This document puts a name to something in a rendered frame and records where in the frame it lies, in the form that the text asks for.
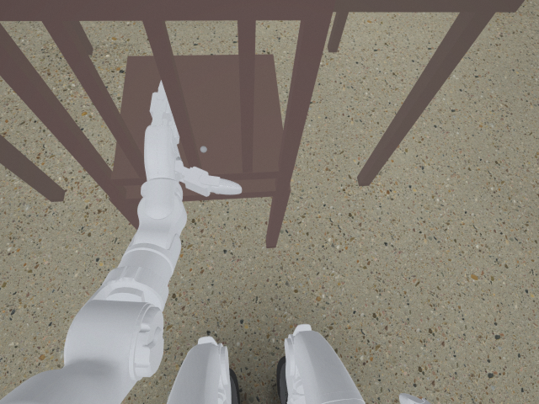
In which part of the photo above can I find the robot left hand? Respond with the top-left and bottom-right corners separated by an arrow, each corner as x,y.
144,80 -> 242,197

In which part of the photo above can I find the right robot thigh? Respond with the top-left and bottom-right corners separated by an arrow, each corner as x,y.
285,331 -> 365,404

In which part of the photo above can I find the robot left forearm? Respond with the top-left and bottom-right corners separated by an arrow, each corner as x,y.
64,178 -> 187,364

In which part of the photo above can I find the left robot thigh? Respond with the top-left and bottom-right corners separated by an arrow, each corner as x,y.
167,343 -> 230,404

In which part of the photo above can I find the robot thigh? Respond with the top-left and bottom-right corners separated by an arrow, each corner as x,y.
285,331 -> 365,404
167,343 -> 230,404

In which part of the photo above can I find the robot left upper arm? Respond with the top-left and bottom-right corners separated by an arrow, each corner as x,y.
0,300 -> 164,404

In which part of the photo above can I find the chair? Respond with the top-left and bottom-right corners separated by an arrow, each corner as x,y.
0,0 -> 336,248

